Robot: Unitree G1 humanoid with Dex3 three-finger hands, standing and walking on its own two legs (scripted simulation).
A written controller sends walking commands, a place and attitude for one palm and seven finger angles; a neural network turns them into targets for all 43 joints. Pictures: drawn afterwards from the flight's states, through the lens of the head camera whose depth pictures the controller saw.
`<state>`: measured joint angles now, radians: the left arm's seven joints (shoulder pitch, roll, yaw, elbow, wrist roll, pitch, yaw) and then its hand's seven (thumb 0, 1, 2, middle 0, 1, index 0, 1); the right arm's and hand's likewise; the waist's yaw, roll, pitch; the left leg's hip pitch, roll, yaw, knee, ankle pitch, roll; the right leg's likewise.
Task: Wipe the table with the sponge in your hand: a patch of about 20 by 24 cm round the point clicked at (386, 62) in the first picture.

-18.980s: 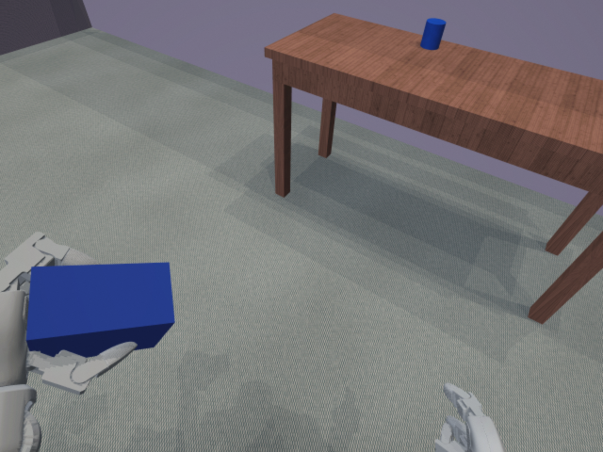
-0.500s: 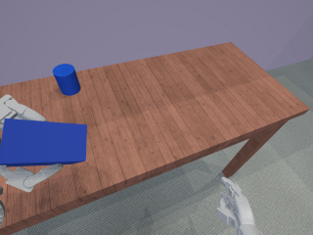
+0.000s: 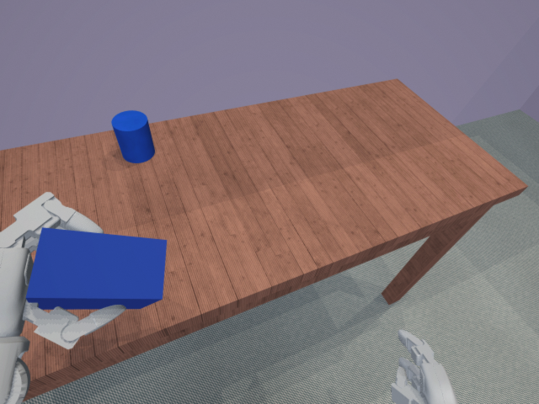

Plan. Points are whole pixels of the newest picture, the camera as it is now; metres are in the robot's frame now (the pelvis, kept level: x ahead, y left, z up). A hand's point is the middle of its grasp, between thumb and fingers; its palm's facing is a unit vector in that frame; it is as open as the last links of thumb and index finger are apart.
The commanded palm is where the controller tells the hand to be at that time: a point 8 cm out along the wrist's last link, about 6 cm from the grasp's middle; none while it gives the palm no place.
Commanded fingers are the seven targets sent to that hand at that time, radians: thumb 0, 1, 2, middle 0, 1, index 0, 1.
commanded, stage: come to a stop and stand still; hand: left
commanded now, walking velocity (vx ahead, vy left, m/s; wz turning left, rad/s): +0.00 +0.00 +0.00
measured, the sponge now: (117, 275) +0.23 +0.19 +0.13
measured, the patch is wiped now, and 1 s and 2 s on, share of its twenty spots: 0.00 0.00 0.00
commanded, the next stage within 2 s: look again from close up in 0.42 s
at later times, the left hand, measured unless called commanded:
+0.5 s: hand (39, 253) +0.23 +0.26 +0.16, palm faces +0.39 -0.84 -0.37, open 10.6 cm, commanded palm +0.16 +0.29 +0.18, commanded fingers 0.00 0.10 1.30 -1.20 -1.60 -1.20 -1.60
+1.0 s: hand (38, 212) +0.26 +0.26 +0.19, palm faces +0.41 -0.74 -0.53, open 10.6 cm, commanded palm +0.17 +0.28 +0.18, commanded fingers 0.00 0.10 1.30 -1.20 -1.60 -1.20 -1.60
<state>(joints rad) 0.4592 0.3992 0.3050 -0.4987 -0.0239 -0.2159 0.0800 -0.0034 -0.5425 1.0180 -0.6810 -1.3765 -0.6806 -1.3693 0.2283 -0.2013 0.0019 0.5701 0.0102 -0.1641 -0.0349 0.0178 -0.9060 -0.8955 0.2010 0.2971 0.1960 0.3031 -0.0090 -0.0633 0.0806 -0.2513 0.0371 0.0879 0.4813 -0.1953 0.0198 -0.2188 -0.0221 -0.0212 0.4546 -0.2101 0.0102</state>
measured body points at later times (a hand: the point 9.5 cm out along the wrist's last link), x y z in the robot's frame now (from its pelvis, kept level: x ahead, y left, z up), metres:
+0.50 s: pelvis +0.01 +0.01 +0.00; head +0.04 +0.04 +0.45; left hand +0.20 +0.31 +0.18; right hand +0.21 -0.19 -0.06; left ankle +0.04 +0.11 -0.74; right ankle +0.03 -0.14 -0.74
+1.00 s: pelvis +0.02 -0.01 +0.00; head +0.04 +0.01 +0.45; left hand +0.23 +0.30 +0.22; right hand +0.21 -0.22 -0.08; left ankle +0.04 +0.11 -0.74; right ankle +0.03 -0.13 -0.74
